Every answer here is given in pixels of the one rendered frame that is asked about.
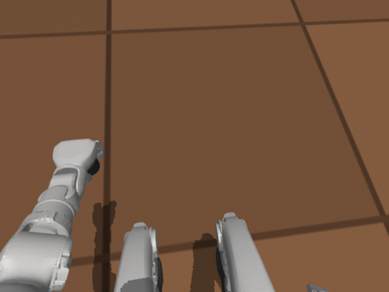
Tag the left robot arm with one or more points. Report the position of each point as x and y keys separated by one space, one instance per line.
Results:
x=38 y=256

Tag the right robot foot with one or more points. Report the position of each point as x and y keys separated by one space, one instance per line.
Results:
x=220 y=270

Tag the left robot hand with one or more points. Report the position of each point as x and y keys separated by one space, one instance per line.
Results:
x=82 y=152

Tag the tin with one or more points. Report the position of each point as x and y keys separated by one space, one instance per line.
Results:
x=93 y=169

